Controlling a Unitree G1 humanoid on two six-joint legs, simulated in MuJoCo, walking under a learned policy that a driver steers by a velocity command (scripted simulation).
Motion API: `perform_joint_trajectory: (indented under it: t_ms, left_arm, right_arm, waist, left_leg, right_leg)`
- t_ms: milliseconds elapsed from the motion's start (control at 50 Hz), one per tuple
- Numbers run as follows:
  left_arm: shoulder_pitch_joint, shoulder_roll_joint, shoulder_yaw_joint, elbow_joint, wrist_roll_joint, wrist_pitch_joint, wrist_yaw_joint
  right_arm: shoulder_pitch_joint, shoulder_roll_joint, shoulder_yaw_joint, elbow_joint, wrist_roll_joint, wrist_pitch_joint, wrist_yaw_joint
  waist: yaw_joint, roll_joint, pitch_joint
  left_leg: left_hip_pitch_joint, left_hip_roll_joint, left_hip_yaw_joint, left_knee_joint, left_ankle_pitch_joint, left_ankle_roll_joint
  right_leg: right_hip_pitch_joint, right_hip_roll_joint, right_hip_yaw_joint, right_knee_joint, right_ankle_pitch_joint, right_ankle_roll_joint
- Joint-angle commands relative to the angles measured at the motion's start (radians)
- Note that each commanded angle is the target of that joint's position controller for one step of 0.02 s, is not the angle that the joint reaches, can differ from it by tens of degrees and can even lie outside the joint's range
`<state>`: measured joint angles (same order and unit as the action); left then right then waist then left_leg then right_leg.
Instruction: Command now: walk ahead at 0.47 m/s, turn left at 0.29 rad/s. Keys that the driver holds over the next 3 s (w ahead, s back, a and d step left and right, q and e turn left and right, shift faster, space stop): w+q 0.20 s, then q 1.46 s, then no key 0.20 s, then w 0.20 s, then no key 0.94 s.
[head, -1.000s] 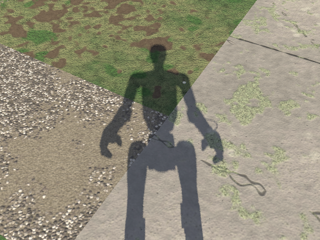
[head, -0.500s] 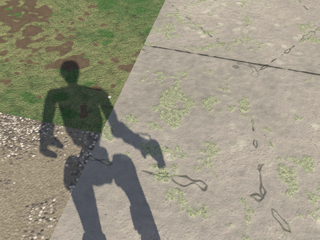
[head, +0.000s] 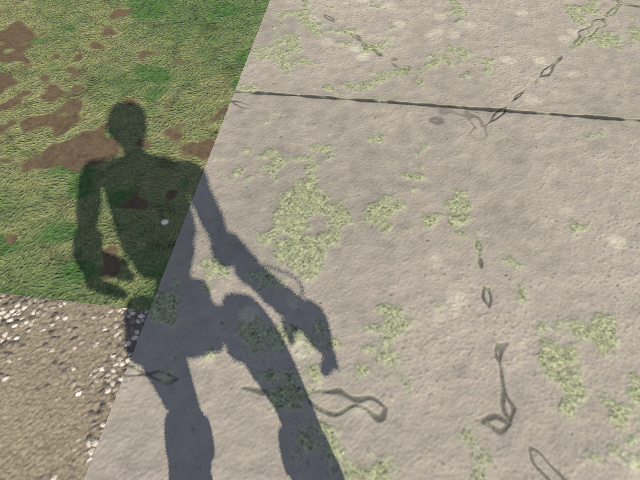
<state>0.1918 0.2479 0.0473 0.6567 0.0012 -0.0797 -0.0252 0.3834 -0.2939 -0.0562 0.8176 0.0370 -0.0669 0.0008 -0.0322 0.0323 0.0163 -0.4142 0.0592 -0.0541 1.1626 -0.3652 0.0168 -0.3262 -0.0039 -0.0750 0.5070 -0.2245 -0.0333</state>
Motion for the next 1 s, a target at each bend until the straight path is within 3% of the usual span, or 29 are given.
perform_joint_trajectory:
  t_ms: [20,60,120,200,240,300,340,360,380,400,420,440,460,480,520,600,640,700,740,800,840,860,880,900,920,940,960,980,1000]
  left_arm:
    - [0.068,0.09,0.035,-0.006,0.009,-0.026,0.005]
    - [0.063,0.095,0.041,0.017,0.008,-0.042,0.008]
    - [0.074,0.113,0.049,0.05,0.013,-0.046,0.017]
    - [0.093,0.15,0.057,0.078,0.005,-0.038,0.031]
    - [0.106,0.17,0.06,0.094,0.0,-0.023,0.04]
    - [0.114,0.208,0.068,0.105,-0.013,0.009,0.057]
    - [0.089,0.237,0.077,0.091,-0.025,0.03,0.068]
    - [0.067,0.237,0.076,0.079,-0.033,0.035,0.069]
    - [0.07,0.208,0.064,0.064,-0.03,0.027,0.066]
    - [0.21,0.053,0.022,0.038,0.04,0.015,0.047]
    - [0.244,0.125,0.015,0.039,0.019,-0.003,0.03]
    - [0.109,0.196,0.034,0.022,-0.016,-0.004,0.027]
    - [0.048,0.185,0.03,-0.006,-0.018,0.001,0.035]
    - [0.036,0.176,0.03,0.003,-0.003,0.012,0.048]
    - [0.058,0.186,0.037,0.001,0.005,0.042,0.058]
    - [0.057,0.135,0.021,0.007,0.017,0.06,0.072]
    - [0.025,0.134,0.02,0.001,0.014,0.069,0.075]
    - [-0.039,0.132,0.02,-0.017,0.006,0.075,0.07]
    - [-0.066,0.133,0.021,-0.027,0.003,0.067,0.065]
    - [-0.071,0.142,0.028,-0.033,-0.003,0.046,0.052]
    - [-0.014,0.144,0.037,-0.017,-0.006,0.034,0.043]
    - [0.015,0.181,0.051,-0.01,0.003,0.032,0.043]
    - [-0.019,0.264,0.066,-0.029,0.024,0.041,0.05]
    - [-0.005,0.27,0.072,-0.019,0.056,0.047,0.045]
    - [-0.036,0.214,0.058,-0.041,0.045,0.046,0.047]
    - [-0.067,0.17,0.048,-0.047,0.031,0.049,0.052]
    - [-0.088,0.154,0.044,-0.053,0.016,0.054,0.056]
    - [-0.089,0.148,0.04,-0.053,0.005,0.058,0.06]
    - [-0.081,0.151,0.039,-0.05,0.006,0.064,0.064]
  right_arm:
    - [-0.043,-0.073,-0.026,-0.088,-0.003,0.001,0.003]
    - [-0.045,-0.041,-0.021,-0.086,-0.003,0.02,0.004]
    - [-0.109,-0.031,-0.019,-0.112,-0.011,0.026,0.004]
    - [-0.257,-0.012,-0.004,-0.16,-0.017,0.016,0.032]
    - [-0.33,-0.002,0.003,-0.196,-0.023,0.011,0.049]
    - [-0.336,-0.032,-0.011,-0.232,-0.028,0.01,0.071]
    - [-0.212,-0.086,-0.038,-0.216,-0.025,0.016,0.073]
    - [-0.09,-0.134,-0.063,-0.192,-0.025,0.017,0.064]
    - [0.008,-0.19,-0.086,-0.179,-0.03,0.023,0.04]
    - [-0.038,-0.289,-0.092,-0.197,-0.043,0.031,0.018]
    - [-0.036,-0.273,-0.081,-0.249,-0.057,0.022,0.027]
    - [-0.078,-0.216,-0.071,-0.262,-0.05,0.023,0.033]
    - [-0.141,-0.174,-0.06,-0.257,-0.027,0.023,0.031]
    - [-0.186,-0.142,-0.05,-0.262,-0.013,0.027,0.026]
    - [-0.234,-0.139,-0.048,-0.272,-0.036,0.035,0.018]
    - [-0.228,-0.169,-0.059,-0.256,-0.04,0.044,-0.003]
    - [-0.231,-0.176,-0.061,-0.258,-0.031,0.061,-0.017]
    - [-0.247,-0.171,-0.059,-0.27,-0.028,0.084,-0.031]
    - [-0.242,-0.17,-0.06,-0.272,-0.031,0.092,-0.032]
    - [-0.226,-0.164,-0.059,-0.274,-0.03,0.1,-0.027]
    - [-0.245,-0.153,-0.055,-0.281,-0.017,0.108,-0.028]
    - [-0.227,-0.126,-0.047,-0.283,-0.014,0.111,-0.03]
    - [-0.18,-0.072,-0.034,-0.29,-0.02,0.111,-0.029]
    - [-0.204,-0.138,-0.054,-0.318,-0.021,0.097,-0.025]
    - [-0.169,-0.21,-0.077,-0.292,-0.031,0.092,-0.023]
    - [-0.158,-0.215,-0.086,-0.262,-0.022,0.099,-0.022]
    - [-0.145,-0.185,-0.082,-0.242,-0.019,0.113,-0.028]
    - [-0.149,-0.158,-0.074,-0.242,-0.019,0.122,-0.028]
    - [-0.162,-0.129,-0.065,-0.248,-0.014,0.127,-0.025]
  waist:
    - [0.041,-0.167,-0.033]
    - [0.022,-0.122,-0.001]
    - [0.023,-0.093,0.041]
    - [0.07,-0.07,0.086]
    - [0.087,-0.056,0.117]
    - [0.068,-0.097,0.057]
    - [-0.003,-0.131,-0.036]
    - [-0.07,-0.117,-0.103]
    - [-0.127,-0.042,-0.164]
    - [0.022,0.253,-0.264]
    - [-0.017,0.162,-0.528]
    - [-0.061,0.026,-0.448]
    - [-0.025,-0.031,-0.292]
    - [0.008,-0.075,-0.195]
    - [0.061,-0.02,-0.138]
    - [0.067,0.014,-0.166]
    - [0.056,0.032,-0.184]
    - [0.035,0.076,-0.152]
    - [0.02,0.107,-0.132]
    - [0.008,0.137,-0.136]
    - [0.05,0.139,-0.135]
    - [0.052,0.094,-0.144]
    - [-0.002,-0.152,-0.139]
    - [0.008,-0.352,-0.1]
    - [0.007,-0.247,-0.101]
    - [0.002,-0.176,-0.089]
    - [-0.004,-0.145,-0.08]
    - [0.008,-0.147,-0.065]
    - [0.015,-0.151,-0.057]
  left_leg:
    - [-0.257,0.079,-0.058,0.038,0.141,0.005]
    - [-0.27,0.072,-0.064,0.019,0.179,-0.006]
    - [-0.331,0.058,-0.082,-0.103,0.286,-0.02]
    - [-0.285,0.041,0.009,-0.368,0.45,-0.004]
    - [-0.274,0.026,0.058,-0.469,0.456,0.01]
    - [-0.2,-0.031,0.125,-0.529,0.375,0.039]
    - [-0.046,-0.102,0.162,-0.539,0.287,0.077]
    - [0.124,-0.132,0.152,-0.604,0.334,0.109]
    - [0.345,-0.089,0.057,-0.687,0.56,0.154]
    - [0.695,0.175,-0.29,-0.529,1.125,0.297]
    - [0.793,0.33,-0.661,-0.654,0.939,0.465]
    - [0.7,0.274,-0.552,-0.727,0.808,0.409]
    - [0.554,0.222,-0.453,-0.757,0.684,0.354]
    - [0.41,0.18,-0.39,-0.786,0.628,0.315]
    - [0.207,0.13,-0.331,-0.836,0.6,0.29]
    - [0.121,0.083,-0.258,-0.814,0.714,0.273]
    - [0.123,0.065,-0.274,-0.811,0.56,0.249]
    - [0.097,0.034,-0.322,-0.828,0.24,0.21]
    - [0.1,0.032,-0.361,-0.822,0.167,0.202]
    - [0.161,0.046,-0.43,-0.767,0.264,0.195]
    - [0.164,0.016,-0.446,-0.706,0.325,0.159]
    - [0.105,-0.03,-0.411,-0.638,0.224,0.113]
    - [-0.041,-0.149,-0.238,-0.429,-0.073,0.046]
    - [-0.194,-0.22,-0.107,-0.216,-0.291,-0.008]
    - [-0.207,-0.157,-0.123,-0.046,-0.242,-0.044]
    - [-0.208,-0.145,-0.108,0.016,-0.176,-0.064]
    - [-0.221,-0.135,-0.091,0.059,-0.129,-0.084]
    - [-0.245,-0.128,-0.08,0.092,-0.092,-0.101]
    - [-0.235,-0.119,-0.049,0.076,-0.067,-0.111]
  right_leg:
    - [0.239,-0.252,0.252,-0.331,0.076,-0.146]
    - [0.208,-0.249,0.162,-0.355,0.221,-0.15]
    - [0.218,-0.245,0.064,-0.373,0.316,-0.148]
    - [0.233,-0.232,-0.047,-0.399,0.326,-0.122]
    - [0.269,-0.239,-0.091,-0.355,0.479,-0.109]
    - [0.365,-0.25,-0.124,-0.212,0.797,-0.078]
    - [0.391,-0.24,-0.13,-0.013,1.003,-0.055]
    - [0.339,-0.215,-0.133,0.162,0.956,-0.032]
    - [0.184,-0.15,-0.141,0.427,0.684,0.025]
    - [-0.204,0.01,-0.094,0.807,-0.443,0.089]
    - [-0.299,0.077,0.159,1.007,-0.52,0.098]
    - [-0.33,0.025,0.208,0.99,-0.41,0.08]
    - [-0.372,-0.006,0.185,0.905,-0.315,0.075]
    - [-0.356,-0.038,0.177,0.837,-0.265,0.083]
    - [-0.237,-0.052,0.179,0.743,-0.212,0.089]
    - [-0.187,-0.024,0.154,0.562,-0.158,0.126]
    - [-0.189,-0.016,0.166,0.495,-0.1,0.137]
    - [-0.179,0.001,0.18,0.38,-0.042,0.135]
    - [-0.157,0.012,0.185,0.301,-0.05,0.128]
    - [-0.101,0.033,0.183,0.169,-0.095,0.104]
    - [0.016,0.034,0.162,-0.053,0.01,0.073]
    - [0.125,-0.055,0.212,-0.135,0.097,0.039]
    - [0.215,-0.281,0.421,-0.175,0.252,-0.063]
    - [0.176,-0.408,0.62,-0.206,0.417,-0.227]
    - [0.176,-0.411,0.567,-0.182,0.439,-0.248]
    - [0.175,-0.339,0.447,-0.156,0.422,-0.199]
    - [0.191,-0.277,0.363,-0.138,0.393,-0.155]
    - [0.198,-0.265,0.321,-0.134,0.425,-0.152]
    - [0.191,-0.241,0.266,-0.142,0.441,-0.152]
